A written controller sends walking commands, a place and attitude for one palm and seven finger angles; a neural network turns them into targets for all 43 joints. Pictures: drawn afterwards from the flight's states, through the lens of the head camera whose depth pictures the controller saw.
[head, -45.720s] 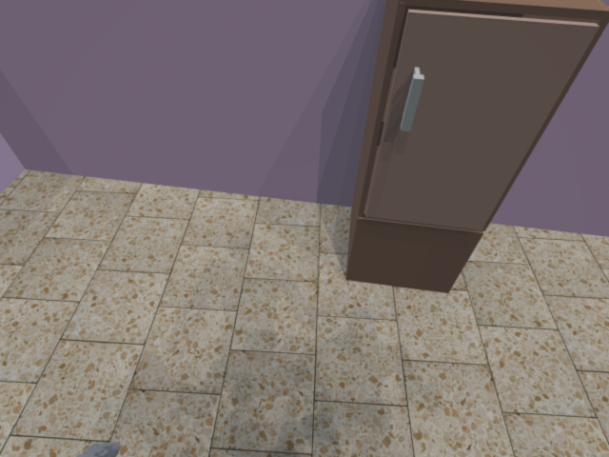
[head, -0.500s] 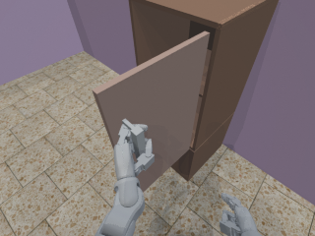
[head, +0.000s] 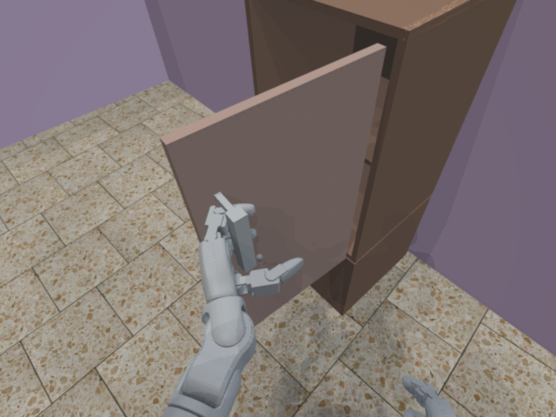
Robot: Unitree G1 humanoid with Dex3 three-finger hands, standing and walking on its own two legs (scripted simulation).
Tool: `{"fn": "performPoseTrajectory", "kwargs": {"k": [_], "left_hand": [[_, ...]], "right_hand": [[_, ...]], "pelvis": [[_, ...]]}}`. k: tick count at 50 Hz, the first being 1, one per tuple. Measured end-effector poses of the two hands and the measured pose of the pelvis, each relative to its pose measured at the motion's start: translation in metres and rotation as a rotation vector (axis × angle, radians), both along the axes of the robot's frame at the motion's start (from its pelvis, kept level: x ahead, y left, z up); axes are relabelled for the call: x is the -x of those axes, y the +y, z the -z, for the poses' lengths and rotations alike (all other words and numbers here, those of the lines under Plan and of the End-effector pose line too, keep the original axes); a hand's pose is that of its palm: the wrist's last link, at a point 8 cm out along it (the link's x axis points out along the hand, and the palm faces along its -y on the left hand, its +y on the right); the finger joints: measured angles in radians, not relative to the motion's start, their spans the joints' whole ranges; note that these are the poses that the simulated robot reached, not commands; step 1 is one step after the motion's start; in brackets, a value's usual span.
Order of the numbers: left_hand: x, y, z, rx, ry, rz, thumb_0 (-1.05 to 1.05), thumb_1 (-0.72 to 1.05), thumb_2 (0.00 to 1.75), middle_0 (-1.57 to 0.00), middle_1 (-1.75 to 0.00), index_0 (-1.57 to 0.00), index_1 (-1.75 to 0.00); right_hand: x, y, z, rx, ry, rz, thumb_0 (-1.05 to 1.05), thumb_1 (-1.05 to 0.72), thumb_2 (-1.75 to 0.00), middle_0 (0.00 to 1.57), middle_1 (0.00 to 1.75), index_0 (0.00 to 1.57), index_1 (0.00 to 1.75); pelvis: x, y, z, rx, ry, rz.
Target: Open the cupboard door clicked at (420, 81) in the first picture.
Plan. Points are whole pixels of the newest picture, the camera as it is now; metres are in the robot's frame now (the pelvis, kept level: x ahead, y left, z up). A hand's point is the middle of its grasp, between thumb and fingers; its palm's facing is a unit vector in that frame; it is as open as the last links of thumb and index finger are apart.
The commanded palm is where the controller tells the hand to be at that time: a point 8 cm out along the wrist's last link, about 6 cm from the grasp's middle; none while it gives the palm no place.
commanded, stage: open thumb and fingers to let go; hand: left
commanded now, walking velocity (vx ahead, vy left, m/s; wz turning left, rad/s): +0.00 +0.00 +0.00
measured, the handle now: (234, 232) +0.36 +0.08 +0.08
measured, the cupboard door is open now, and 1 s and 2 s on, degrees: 86 92 90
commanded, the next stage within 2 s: slide the hand sideways off the handle in 0.38 s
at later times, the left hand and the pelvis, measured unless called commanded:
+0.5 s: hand (258, 259) +0.31 +0.04 +0.09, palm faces +0.25 -0.97 -0.03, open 15.4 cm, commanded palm +0.27 +0.08 +0.08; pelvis -0.02 +0.01 +0.00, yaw +0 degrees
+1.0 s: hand (252, 301) +0.25 +0.05 +0.08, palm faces -0.17 -0.98 -0.01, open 16.3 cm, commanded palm +0.23 +0.11 +0.08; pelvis -0.02 +0.03 +0.00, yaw -3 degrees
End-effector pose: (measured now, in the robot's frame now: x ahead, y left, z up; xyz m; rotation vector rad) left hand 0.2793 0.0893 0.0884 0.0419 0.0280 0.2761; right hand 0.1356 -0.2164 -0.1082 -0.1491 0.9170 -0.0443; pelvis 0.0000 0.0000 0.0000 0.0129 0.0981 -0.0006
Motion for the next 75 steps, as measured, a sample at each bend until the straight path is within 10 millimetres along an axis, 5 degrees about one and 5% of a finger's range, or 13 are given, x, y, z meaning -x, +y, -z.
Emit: {"fn": "performPoseTrajectory", "kwargs": {"k": [9,20,26,34,48,65,75], "left_hand": [[0.002,-0.002,0.002,-0.001,-0.004,-0.001,-0.01,-0.41,0.34,-0.28,-1.08,-0.28,-1.08],[0.002,-0.001,0.0,0.006,-0.016,0.016,-0.01,-0.49,0.31,-0.22,-0.64,-0.22,-0.63],[0.003,0.003,0.001,0.002,-0.016,0.039,-0.02,-0.49,0.3,-0.29,-0.52,-0.25,-0.57],[0.012,0.015,0.005,-0.03,-0.049,0.497,-0.02,-0.5,0.3,-0.21,-0.37,-0.13,-0.4],[0.034,0.009,0.006,0.033,-0.047,0.462,-0.02,-0.5,0.3,-0.15,-0.31,-0.14,-0.3],[0.062,0.045,0.005,0.024,-0.03,0.421,-0.02,-0.5,0.3,-0.17,-0.32,-0.16,-0.31],[0.07,0.066,0.007,0.018,-0.004,0.399,-0.02,-0.5,0.3,-0.19,-0.32,-0.19,-0.32]], "right_hand": [[0.01,-0.006,-0.005,0.027,-0.028,0.021,0.02,-0.91,-0.9,0.2,0.3,0.2,0.3],[-0.011,0.017,-0.016,0.006,-0.106,-0.022,0.02,-0.91,-0.9,0.2,0.3,0.2,0.3],[-0.015,0.029,-0.017,-0.006,-0.111,-0.046,0.01,-0.9,-0.89,0.2,0.3,0.2,0.3],[0.001,0.031,-0.013,0.003,-0.121,-0.03,0.01,-0.9,-0.89,0.2,0.3,0.21,0.3],[0.021,0.029,-0.02,-0.016,-0.143,0.024,0.02,-0.9,-0.89,0.2,0.3,0.2,0.3],[-0.022,0.022,-0.033,0.01,-0.26,-0.026,0.02,-0.9,-0.9,0.2,0.3,0.2,0.3],[-0.028,0.016,-0.031,0.012,-0.272,-0.025,0.02,-0.9,-0.89,0.2,0.3,0.21,0.3]], "pelvis": [[0.008,0.003,-0.001,0.004,-0.007,0.008],[0.015,0.011,0.0,0.01,-0.016,0.008],[0.017,0.016,0.0,0.011,-0.018,0.006],[0.024,0.025,0.003,0.012,-0.027,-0.003],[0.021,0.029,0.001,0.0,-0.033,0.05],[0.012,0.02,0.004,0.003,-0.021,0.027],[0.004,0.013,0.006,0.002,-0.004,0.024]]}}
